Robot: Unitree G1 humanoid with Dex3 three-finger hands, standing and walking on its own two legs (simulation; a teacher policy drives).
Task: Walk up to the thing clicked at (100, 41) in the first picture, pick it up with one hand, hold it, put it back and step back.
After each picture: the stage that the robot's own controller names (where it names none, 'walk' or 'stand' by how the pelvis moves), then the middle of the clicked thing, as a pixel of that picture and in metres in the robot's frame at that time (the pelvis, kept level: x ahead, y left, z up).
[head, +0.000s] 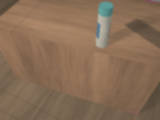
stand; (103, 26) +0.74 -0.10 -0.04
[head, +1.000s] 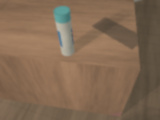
walk; (65, 33) +0.64 +0.13 -0.01
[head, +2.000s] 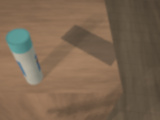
stand; (27, 60) +0.43 +0.22 -0.01
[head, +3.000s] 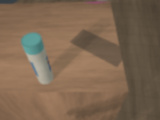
stand; (39, 61) +0.47 +0.19 -0.03
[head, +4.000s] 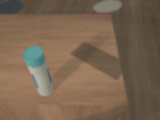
stand; (40, 73) +0.44 +0.19 -0.04
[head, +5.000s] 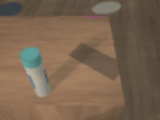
stand; (37, 74) +0.44 +0.21 -0.04
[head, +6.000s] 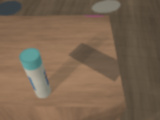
stand; (37, 75) +0.43 +0.21 -0.04
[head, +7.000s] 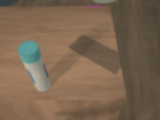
rise first; (36, 69) +0.44 +0.20 -0.04
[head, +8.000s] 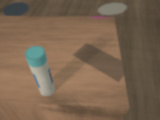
go down; (42, 73) +0.43 +0.21 -0.04
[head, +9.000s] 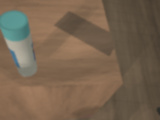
go down; (22, 49) +0.45 +0.19 +0.03
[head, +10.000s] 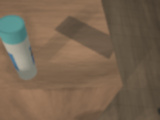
approach; (20, 52) +0.45 +0.19 +0.03
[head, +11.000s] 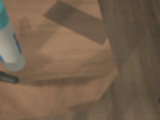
close in; (4, 41) +0.46 +0.21 +0.06
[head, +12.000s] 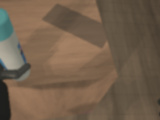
lift; (9, 51) +0.43 +0.19 +0.06
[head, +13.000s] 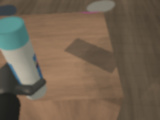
lift; (24, 64) +0.33 +0.17 +0.16
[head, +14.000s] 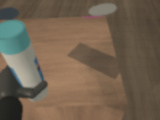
hold; (26, 67) +0.32 +0.17 +0.16
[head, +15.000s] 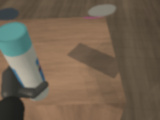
hold; (27, 68) +0.32 +0.17 +0.15
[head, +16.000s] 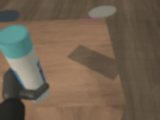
crouch; (28, 69) +0.32 +0.17 +0.15
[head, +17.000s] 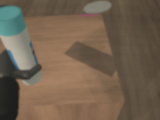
crouch; (21, 51) +0.39 +0.19 +0.15
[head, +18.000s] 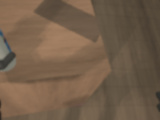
lower; out of the picture +0.46 +0.21 +0.05
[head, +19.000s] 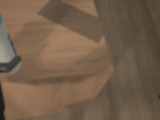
lower; out of the picture +0.45 +0.20 +0.07
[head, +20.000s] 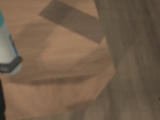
lower; out of the picture +0.45 +0.20 +0.07
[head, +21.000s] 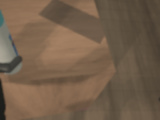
lower; out of the picture +0.45 +0.20 +0.07
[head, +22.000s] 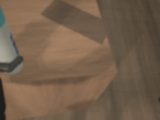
loosen; (0, 43) +0.45 +0.20 +0.07
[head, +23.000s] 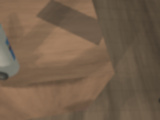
withdraw; out of the picture +0.44 +0.21 +0.06
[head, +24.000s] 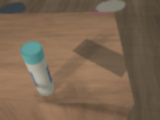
sink last; (39, 71) +0.42 +0.20 +0.01
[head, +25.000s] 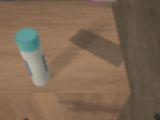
stand; (35, 60) +0.44 +0.20 +0.03
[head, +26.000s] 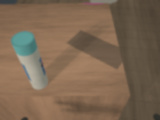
stand; (32, 64) +0.43 +0.21 +0.03
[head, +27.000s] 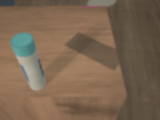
stand; (31, 65) +0.44 +0.20 +0.02
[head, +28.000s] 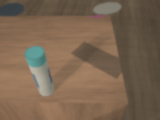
stand; (41, 73) +0.44 +0.19 -0.04
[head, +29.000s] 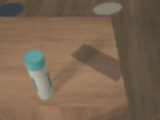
stand; (40, 77) +0.42 +0.19 -0.04
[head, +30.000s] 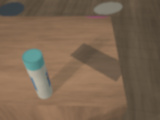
stand; (39, 76) +0.43 +0.20 -0.04
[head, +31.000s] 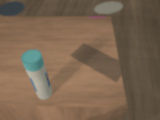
walk; (39, 77) +0.42 +0.20 -0.04
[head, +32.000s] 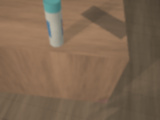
walk; (54, 23) +0.64 +0.16 -0.03
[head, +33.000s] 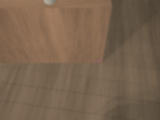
walk; out of the picture +0.93 +0.25 -0.01
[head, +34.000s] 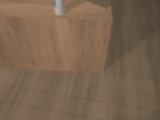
stand; out of the picture +1.05 +0.18 -0.03
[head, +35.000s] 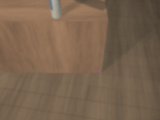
stand; out of the picture +1.07 +0.19 -0.04
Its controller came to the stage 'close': yes
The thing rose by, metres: 0.20
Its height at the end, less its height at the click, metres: +0.00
